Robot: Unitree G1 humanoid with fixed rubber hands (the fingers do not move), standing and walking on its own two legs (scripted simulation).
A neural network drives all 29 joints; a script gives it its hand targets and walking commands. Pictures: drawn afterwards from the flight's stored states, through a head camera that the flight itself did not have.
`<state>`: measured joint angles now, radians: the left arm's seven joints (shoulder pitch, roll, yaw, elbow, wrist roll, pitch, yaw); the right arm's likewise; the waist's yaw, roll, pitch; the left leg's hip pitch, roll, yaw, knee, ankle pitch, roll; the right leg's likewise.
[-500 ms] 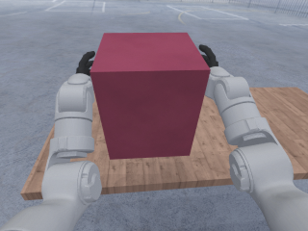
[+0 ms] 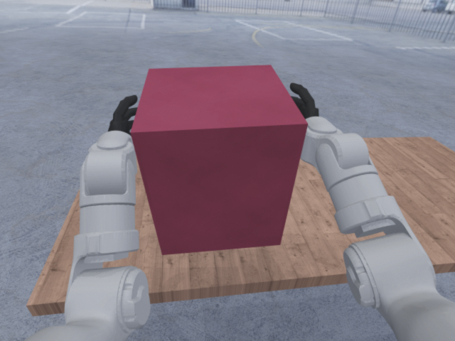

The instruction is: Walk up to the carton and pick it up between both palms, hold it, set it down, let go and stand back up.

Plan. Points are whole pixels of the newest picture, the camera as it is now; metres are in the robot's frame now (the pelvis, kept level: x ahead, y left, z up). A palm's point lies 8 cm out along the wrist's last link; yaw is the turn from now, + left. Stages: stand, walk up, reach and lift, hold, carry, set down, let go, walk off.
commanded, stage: hold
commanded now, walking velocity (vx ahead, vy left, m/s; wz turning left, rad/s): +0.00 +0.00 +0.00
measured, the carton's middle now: (216, 159) +0.35 +0.00 +0.22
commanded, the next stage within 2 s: none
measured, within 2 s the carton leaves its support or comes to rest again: neither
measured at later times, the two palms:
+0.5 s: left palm (129, 131) +0.35 +0.14 +0.27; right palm (316, 121) +0.35 -0.16 +0.30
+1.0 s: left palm (126, 140) +0.34 +0.15 +0.26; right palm (312, 132) +0.34 -0.16 +0.28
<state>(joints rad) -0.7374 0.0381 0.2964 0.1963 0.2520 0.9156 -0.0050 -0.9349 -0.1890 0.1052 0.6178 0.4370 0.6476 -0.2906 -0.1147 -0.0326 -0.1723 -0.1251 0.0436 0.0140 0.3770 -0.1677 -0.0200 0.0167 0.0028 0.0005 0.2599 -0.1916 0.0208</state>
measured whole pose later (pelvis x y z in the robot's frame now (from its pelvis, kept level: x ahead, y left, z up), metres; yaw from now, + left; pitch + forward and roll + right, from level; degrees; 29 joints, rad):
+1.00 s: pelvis +0.00 +0.00 +0.00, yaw +0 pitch -5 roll -1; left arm -0.73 0.03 0.29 0.19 0.26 0.93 0.00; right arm -0.91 -0.19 0.10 0.60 0.43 0.66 -0.28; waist -0.12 -0.02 -0.18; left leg -0.12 0.04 0.01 0.38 -0.17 -0.02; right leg 0.02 0.00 0.00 0.27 -0.19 0.02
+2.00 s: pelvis +0.00 -0.01 +0.00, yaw +0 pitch -5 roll -1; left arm -0.76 0.04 0.32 0.23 0.25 0.92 0.00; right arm -0.95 -0.17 0.07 0.64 0.40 0.67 -0.28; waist -0.10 -0.04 -0.18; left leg -0.13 0.05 0.01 0.37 -0.16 -0.03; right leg 0.01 0.01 0.00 0.27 -0.19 0.01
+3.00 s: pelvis +0.00 +0.00 +0.00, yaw +0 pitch -5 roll -1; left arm -0.77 0.03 0.31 0.23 0.26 0.91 0.01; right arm -0.94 -0.19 0.09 0.64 0.42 0.65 -0.27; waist -0.10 0.00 -0.19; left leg -0.13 0.05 0.02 0.37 -0.16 -0.02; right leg 0.00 0.01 0.01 0.28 -0.19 0.02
